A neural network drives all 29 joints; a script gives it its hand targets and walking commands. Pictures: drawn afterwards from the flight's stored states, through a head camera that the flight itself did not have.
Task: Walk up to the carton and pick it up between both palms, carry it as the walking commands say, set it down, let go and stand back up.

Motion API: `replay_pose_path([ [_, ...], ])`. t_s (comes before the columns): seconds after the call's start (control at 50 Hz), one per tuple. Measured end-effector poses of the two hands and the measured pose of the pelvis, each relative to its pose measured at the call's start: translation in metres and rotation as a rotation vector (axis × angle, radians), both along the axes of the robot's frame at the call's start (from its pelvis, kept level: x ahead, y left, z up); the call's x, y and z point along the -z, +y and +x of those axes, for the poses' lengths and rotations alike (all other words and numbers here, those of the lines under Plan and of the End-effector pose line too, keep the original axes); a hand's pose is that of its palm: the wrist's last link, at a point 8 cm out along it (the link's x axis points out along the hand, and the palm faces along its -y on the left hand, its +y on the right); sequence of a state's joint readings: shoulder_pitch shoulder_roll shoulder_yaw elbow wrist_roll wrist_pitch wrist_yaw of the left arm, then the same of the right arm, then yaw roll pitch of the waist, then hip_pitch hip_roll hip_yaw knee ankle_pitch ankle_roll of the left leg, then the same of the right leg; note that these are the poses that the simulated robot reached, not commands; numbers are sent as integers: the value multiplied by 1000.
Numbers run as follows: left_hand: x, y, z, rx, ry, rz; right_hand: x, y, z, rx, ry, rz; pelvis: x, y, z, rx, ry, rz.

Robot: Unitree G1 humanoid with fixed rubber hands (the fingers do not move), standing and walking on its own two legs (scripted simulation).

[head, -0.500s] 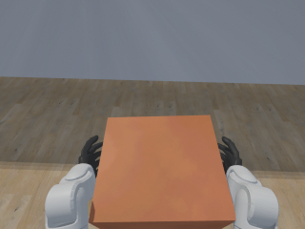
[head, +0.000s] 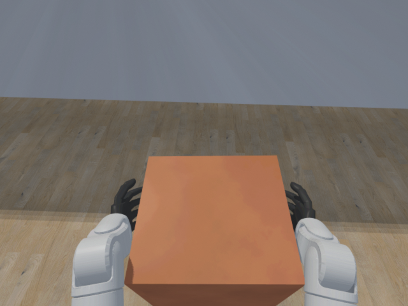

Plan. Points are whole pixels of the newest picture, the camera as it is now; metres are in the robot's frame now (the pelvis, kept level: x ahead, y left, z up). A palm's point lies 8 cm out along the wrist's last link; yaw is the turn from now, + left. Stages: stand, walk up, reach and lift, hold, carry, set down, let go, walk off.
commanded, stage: carry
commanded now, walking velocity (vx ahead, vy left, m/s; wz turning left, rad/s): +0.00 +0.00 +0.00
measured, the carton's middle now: (212, 240) +0.25 -0.01 +0.00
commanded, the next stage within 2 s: none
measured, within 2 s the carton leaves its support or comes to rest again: neither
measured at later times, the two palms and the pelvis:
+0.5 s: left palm (125, 223) +0.25 +0.16 +0.07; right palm (304, 227) +0.25 -0.17 +0.06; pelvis -0.01 +0.00 +0.00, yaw +0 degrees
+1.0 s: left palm (124, 224) +0.25 +0.15 +0.07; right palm (307, 229) +0.24 -0.17 +0.07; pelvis -0.01 +0.00 +0.00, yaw +0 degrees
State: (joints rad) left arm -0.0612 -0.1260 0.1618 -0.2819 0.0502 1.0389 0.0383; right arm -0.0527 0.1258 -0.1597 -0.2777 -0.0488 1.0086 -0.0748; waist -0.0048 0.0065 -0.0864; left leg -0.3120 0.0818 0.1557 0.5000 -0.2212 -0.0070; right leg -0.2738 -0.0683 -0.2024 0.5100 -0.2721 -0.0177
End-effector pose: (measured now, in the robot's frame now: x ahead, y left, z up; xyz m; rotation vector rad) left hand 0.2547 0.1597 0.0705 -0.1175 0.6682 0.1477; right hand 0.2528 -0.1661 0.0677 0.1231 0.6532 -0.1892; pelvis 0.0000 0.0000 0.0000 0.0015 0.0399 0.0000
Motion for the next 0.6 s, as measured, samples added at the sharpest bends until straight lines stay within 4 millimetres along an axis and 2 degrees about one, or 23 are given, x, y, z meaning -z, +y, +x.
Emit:
replay_pose_path([
  [0.6,3,-5,-6,4,-28,5,3,-5,-6,0,-27,-2,0,-4,-7,4,2,-1],
])
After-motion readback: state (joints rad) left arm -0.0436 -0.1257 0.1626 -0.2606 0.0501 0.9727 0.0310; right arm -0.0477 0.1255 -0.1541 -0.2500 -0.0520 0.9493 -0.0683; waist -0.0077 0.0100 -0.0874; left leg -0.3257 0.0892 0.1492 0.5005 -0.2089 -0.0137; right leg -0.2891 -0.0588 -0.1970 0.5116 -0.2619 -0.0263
